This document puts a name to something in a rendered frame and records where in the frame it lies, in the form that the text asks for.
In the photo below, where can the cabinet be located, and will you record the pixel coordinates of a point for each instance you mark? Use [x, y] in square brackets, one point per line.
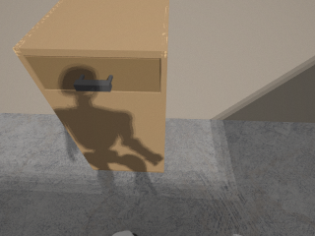
[114, 130]

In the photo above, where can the handle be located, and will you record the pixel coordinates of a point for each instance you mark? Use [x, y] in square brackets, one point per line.
[93, 85]

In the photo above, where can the drawer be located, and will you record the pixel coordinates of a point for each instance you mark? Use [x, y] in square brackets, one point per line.
[129, 73]

